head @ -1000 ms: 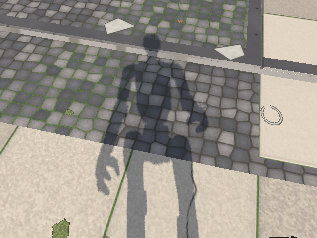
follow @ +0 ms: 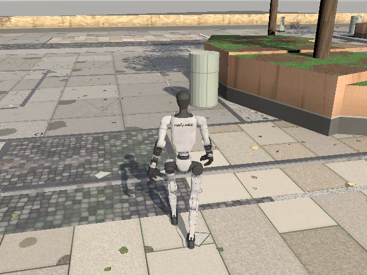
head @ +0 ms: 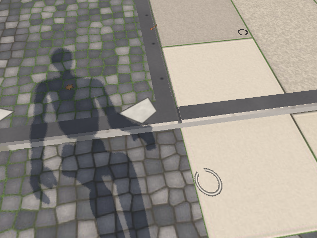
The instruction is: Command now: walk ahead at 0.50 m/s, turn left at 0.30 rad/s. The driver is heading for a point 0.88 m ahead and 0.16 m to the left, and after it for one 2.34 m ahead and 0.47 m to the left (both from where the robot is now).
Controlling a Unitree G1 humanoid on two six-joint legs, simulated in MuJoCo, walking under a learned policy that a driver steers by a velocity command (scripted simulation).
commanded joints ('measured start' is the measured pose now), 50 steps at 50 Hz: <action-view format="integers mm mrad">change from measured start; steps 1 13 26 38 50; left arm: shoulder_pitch -18 -221 -300 -80 38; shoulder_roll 171 79 146 122 164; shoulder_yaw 30 -5 2 19 30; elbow -36 -210 -276 -144 -33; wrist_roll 3 17 -10 -21 -22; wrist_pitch -3 31 -7 -44 -15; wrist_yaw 13 -31 -23 -27 -24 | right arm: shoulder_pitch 269 275 309 220 -28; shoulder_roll -139 -185 -230 -107 -100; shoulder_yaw -52 -75 -97 -41 -6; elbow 30 65 34 -2 -75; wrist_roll -11 25 4 -21 -15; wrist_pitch -24 -31 -23 3 -22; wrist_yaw -18 -29 -47 2 -7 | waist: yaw -170 -44 -42 -64 -45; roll -78 20 66 -115 -108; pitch -142 -7 -74 -48 -13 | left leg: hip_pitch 359 303 426 -80 138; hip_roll -74 108 92 6 -3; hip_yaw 8 -373 -476 -178 -8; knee -93 -391 -111 468 -39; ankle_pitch -36 165 439 -164 -53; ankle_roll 81 187 54 -61 -18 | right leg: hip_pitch -97 -759 -450 -258 -188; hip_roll -273 -188 -74 -331 -331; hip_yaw -43 18 29 208 63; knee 496 768 281 -23 89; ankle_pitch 1177 173 223 449 757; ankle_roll -20 143 88 -94 -47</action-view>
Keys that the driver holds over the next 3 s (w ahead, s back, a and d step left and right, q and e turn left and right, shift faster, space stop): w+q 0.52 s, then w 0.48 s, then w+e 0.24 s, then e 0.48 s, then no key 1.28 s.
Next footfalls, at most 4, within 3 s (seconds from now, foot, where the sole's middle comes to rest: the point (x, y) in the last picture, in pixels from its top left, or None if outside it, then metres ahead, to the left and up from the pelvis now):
0.02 left None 0.18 0.08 -0.76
0.54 right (184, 228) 0.50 -0.04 -0.76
1.04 left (118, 191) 0.65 0.25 -0.76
1.54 right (148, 153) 0.85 0.13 -0.76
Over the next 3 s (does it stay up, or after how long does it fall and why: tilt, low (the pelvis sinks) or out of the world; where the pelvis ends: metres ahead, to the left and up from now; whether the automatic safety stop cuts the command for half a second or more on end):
stays up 0.75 0.25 0.03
